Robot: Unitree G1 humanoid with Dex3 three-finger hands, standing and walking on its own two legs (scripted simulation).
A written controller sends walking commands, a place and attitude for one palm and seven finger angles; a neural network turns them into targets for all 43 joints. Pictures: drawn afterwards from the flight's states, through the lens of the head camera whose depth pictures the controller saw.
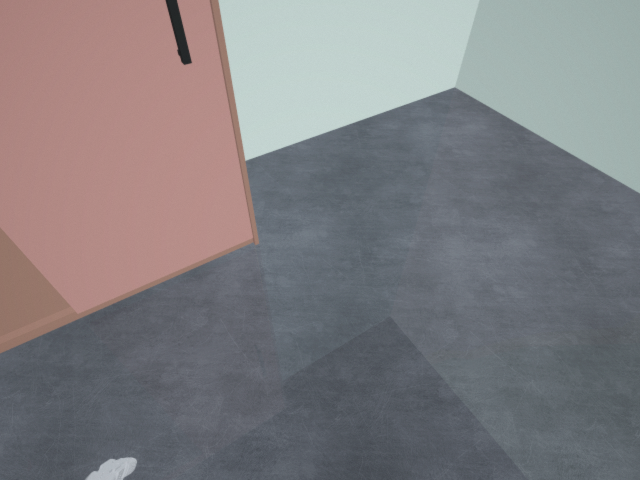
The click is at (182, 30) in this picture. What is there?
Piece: wardrobe's sliding door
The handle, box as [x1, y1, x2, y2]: [166, 0, 191, 64]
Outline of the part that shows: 166,0 178,47 178,54 181,58 181,61 184,64 189,63 191,61 176,0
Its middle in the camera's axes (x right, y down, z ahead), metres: -0.34 -0.56 +0.85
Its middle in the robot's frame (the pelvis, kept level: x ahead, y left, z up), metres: +1.02 +0.40 +0.21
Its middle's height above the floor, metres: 0.98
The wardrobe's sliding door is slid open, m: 0.00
